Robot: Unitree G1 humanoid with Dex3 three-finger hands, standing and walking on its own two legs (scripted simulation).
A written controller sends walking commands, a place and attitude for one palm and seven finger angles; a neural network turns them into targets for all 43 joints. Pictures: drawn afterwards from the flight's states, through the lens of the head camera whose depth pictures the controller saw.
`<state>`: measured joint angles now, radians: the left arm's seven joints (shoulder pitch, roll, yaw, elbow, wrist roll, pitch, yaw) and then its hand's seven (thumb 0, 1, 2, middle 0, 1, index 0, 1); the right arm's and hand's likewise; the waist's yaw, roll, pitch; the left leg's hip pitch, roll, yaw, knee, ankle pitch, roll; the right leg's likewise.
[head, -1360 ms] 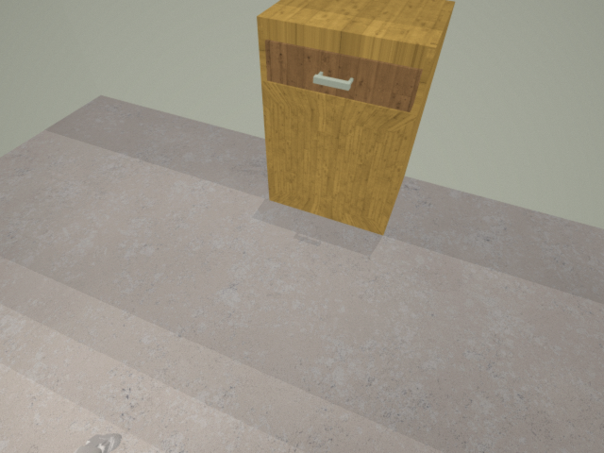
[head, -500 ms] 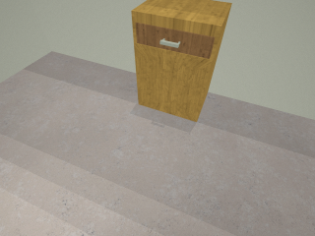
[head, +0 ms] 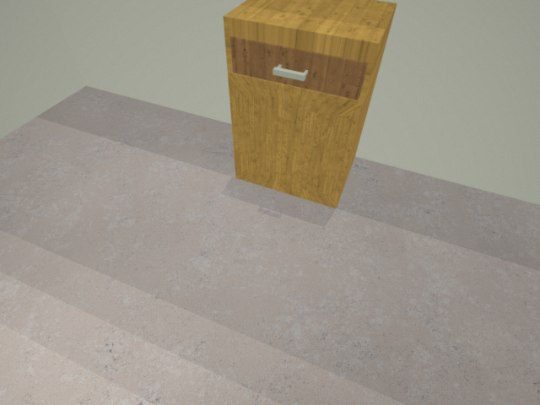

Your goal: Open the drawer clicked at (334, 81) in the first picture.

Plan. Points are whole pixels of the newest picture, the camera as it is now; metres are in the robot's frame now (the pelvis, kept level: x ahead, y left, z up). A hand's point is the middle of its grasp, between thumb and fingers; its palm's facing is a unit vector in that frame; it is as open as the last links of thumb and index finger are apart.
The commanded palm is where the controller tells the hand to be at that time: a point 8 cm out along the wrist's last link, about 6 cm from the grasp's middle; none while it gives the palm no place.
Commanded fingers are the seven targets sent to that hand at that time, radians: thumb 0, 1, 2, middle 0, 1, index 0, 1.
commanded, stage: look at it before walking up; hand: left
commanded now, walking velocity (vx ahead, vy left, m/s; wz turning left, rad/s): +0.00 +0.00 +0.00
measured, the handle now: (291, 71) +1.23 -0.01 -0.10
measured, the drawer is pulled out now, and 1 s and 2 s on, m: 0.00 0.00 0.00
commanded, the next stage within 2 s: walk to a spot facing it in 0.08 s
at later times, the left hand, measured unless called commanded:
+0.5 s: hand out of the picture +0.02 +0.21 -0.20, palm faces +0.09 -0.98 -0.18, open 7.4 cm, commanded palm none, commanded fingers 0.00 0.90 0.90 -0.20 -0.30 -0.20 -0.30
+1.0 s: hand (185, 302) +0.34 +0.20 -0.18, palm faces +0.15 -0.97 -0.20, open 7.4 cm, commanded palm none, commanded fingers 0.00 0.90 0.90 -0.20 -0.30 -0.20 -0.30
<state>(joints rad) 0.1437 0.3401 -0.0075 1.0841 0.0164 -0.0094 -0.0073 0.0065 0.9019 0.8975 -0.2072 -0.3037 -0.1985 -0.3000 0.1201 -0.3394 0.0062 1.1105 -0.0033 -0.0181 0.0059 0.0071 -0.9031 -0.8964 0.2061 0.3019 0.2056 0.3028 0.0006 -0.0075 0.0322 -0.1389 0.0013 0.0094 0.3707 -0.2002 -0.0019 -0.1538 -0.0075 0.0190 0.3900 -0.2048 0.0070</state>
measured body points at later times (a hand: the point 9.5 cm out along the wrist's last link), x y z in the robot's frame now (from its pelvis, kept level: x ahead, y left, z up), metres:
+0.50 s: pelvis +0.05 +0.02 -0.02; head +0.04 +0.04 +0.43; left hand +0.02 +0.27 -0.18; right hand +0.07 -0.23 -0.16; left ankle +0.03 +0.12 -0.75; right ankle +0.01 -0.12 -0.74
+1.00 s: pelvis +0.25 +0.00 -0.03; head +0.27 +0.00 +0.42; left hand +0.34 +0.25 -0.16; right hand +0.16 -0.21 -0.18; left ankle +0.08 +0.10 -0.67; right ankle +0.35 -0.09 -0.75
